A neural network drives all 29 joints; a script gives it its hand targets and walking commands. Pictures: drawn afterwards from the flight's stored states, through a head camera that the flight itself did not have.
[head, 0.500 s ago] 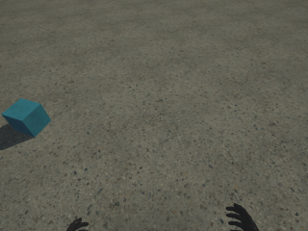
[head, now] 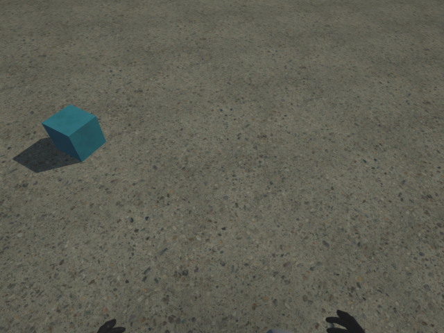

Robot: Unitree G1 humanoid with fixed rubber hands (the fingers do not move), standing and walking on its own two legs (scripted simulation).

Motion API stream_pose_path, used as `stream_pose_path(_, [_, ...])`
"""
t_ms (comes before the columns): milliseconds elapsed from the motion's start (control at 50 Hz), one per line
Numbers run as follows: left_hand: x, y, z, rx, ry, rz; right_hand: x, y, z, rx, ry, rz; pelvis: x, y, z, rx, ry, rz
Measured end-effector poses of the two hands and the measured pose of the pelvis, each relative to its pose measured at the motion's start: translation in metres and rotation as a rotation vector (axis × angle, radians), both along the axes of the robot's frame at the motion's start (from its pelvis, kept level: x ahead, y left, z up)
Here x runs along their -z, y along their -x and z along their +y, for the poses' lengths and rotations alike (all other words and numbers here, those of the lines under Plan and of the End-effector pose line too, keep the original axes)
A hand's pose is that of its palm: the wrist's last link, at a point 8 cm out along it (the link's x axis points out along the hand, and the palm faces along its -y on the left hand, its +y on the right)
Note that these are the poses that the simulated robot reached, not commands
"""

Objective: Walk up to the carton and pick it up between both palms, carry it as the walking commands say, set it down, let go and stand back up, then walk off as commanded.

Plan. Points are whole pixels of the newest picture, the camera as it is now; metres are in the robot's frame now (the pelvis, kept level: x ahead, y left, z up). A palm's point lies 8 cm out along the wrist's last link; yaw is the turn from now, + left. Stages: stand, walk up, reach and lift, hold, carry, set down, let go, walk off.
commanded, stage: walk up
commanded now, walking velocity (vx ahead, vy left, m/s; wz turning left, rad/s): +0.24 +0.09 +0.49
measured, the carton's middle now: (76, 133) +1.25 +0.79 -0.64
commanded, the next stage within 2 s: none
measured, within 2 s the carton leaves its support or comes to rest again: neither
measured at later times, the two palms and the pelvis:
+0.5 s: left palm out of the picture +0.13 +0.30 -0.09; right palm (301, 261) +0.27 -0.17 -0.08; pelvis +0.12 +0.04 +0.03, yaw +11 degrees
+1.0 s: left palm (29, 225) +0.36 +0.42 -0.08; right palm (244, 204) +0.44 -0.06 -0.12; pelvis +0.33 +0.15 +0.02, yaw +23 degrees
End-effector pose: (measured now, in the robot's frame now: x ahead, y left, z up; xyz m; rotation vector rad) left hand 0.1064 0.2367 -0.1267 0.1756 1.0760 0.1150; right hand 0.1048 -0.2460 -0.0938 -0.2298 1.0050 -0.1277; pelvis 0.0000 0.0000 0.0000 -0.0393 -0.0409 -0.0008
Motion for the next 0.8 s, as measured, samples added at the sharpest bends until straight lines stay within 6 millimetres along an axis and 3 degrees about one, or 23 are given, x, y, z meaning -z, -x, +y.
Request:
stream_pose_path(100, [-0.015, -0.009, 0.014, -0.002, -0.012, 0.003, -0.003, 0.021, 0.012, 0.017, -0.016, 0.095, -0.013, -0.010, 0.012, -0.015, -0.013, 0.036])
stream_pose_path(220, [-0.035, -0.049, 0.012, 0.036, -0.029, -0.045, -0.007, 0.028, 0.011, 0.058, -0.031, 0.155, -0.026, -0.034, 0.012, -0.048, -0.030, 0.103])
stream_pose_path(280, [-0.039, -0.070, 0.010, 0.031, -0.041, -0.083, 0.000, 0.021, 0.008, 0.057, -0.040, 0.184, -0.024, -0.049, 0.008, -0.069, -0.038, 0.119])
stream_pose_path(340, [-0.043, -0.071, 0.020, -0.032, -0.054, -0.099, 0.002, -0.010, 0.014, -0.007, -0.049, 0.180, -0.024, -0.066, 0.008, -0.113, -0.023, 0.093])
stream_pose_path(420, [-0.044, -0.051, 0.039, -0.143, -0.060, -0.066, -0.004, -0.085, 0.037, -0.135, -0.066, 0.115, -0.027, -0.092, 0.018, -0.154, -0.017, 0.066])
stream_pose_path(540, [-0.029, -0.020, 0.073, -0.277, -0.052, 0.054, -0.010, -0.209, 0.107, -0.302, -0.111, -0.013, -0.022, -0.135, 0.056, -0.226, -0.018, 0.035])
stream_pose_path(620, [-0.003, -0.026, 0.107, -0.341, -0.027, 0.109, 0.003, -0.268, 0.162, -0.376, -0.106, -0.057, -0.002, -0.169, 0.096, -0.283, -0.003, 0.051])
stream_pose_path(680, [0.007, -0.050, 0.134, -0.349, -0.020, 0.108, 0.016, -0.280, 0.184, -0.383, -0.083, -0.038, 0.007, -0.187, 0.119, -0.305, -0.010, 0.036])
stream_pose_path(800, [-0.019, -0.141, 0.167, -0.298, -0.038, 0.020, 0.019, -0.261, 0.175, -0.295, -0.029, 0.132, -0.009, -0.233, 0.140, -0.335, -0.031, 0.072])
